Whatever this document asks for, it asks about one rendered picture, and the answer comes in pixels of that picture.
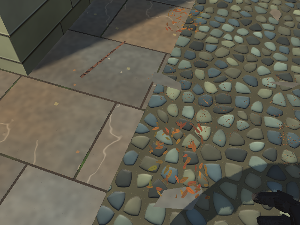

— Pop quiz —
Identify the right robot hand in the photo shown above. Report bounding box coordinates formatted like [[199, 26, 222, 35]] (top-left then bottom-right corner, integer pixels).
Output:
[[251, 190, 300, 225]]

